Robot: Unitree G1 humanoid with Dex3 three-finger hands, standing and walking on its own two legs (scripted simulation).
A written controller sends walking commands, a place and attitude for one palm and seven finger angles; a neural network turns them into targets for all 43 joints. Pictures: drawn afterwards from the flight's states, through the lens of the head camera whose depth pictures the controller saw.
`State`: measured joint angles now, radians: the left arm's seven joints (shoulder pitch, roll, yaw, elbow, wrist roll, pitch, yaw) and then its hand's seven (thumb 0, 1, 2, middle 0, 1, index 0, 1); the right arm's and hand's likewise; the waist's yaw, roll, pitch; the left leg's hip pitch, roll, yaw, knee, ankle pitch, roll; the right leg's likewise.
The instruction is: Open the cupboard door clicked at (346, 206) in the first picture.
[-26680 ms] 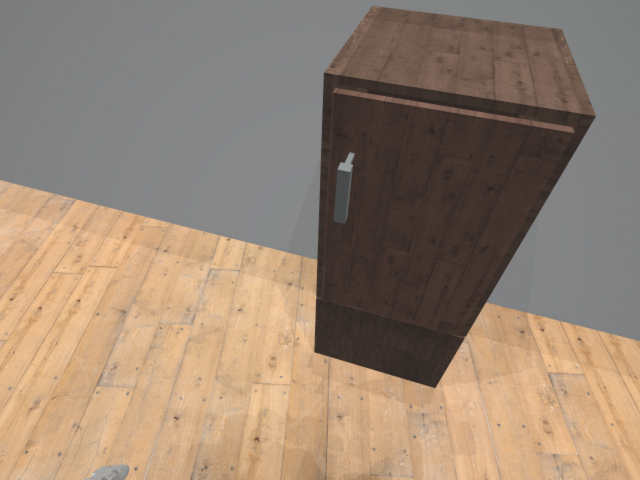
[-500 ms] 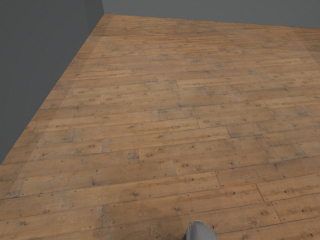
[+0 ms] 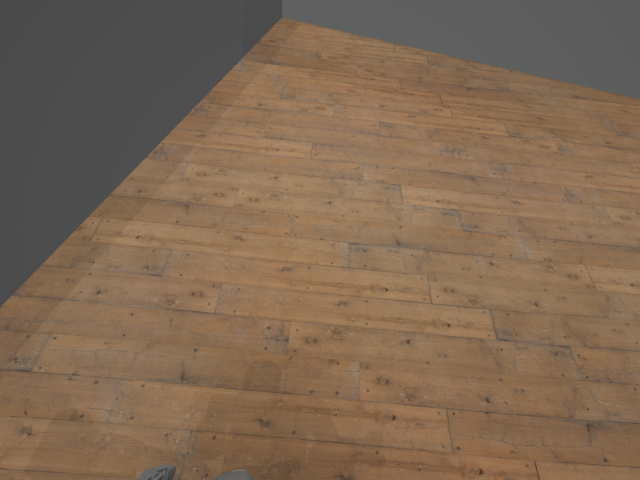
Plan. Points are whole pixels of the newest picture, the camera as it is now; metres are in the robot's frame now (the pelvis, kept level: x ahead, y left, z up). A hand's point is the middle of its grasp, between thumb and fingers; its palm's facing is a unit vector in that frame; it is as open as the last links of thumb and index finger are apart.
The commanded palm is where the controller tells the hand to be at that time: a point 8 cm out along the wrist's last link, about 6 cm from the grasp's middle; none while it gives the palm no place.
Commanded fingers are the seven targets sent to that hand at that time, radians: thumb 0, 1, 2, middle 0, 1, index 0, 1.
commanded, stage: turn to face it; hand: left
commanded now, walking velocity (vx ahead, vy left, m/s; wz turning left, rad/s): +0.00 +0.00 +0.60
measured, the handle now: out of the picture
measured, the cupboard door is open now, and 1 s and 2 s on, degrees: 48 48 48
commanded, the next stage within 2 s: none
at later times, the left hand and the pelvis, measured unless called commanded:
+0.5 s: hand out of the picture +0.04 +0.17 -0.14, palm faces +0.30 -0.91 -0.30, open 7.4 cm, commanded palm none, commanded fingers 0.00 0.90 0.90 -0.20 -0.30 -0.20 -0.30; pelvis +0.05 -0.05 +0.01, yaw +18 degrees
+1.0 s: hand out of the picture +0.06 +0.18 -0.14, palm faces +0.56 -0.78 -0.30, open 7.4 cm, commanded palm none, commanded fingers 0.00 0.90 0.90 -0.20 -0.30 -0.20 -0.30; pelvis +0.08 -0.07 +0.00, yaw +35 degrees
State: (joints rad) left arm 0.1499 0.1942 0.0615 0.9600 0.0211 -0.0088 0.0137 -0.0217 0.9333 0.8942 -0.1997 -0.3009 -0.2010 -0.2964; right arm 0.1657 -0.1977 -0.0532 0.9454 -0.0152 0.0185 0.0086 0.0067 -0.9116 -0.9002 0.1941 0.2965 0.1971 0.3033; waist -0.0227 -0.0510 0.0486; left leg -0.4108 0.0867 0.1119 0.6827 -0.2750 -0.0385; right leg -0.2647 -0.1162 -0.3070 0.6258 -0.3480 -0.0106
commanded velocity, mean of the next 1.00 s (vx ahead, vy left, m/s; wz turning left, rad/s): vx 0.00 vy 0.00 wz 0.60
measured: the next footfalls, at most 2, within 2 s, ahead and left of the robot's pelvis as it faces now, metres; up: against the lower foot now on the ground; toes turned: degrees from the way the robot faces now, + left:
left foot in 0.02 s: +0.09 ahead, +0.12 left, +0.00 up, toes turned +8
right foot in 0.34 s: +0.09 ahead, -0.16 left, +0.00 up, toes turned +10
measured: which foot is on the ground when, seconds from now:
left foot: up 0.00-0.00, down 0.02-0.34, up 0.36-0.64, down 0.66-1.00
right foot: down 0.00-0.00, up 0.02-0.32, down 0.34-0.66, up 0.68-0.98, down 1.00-1.00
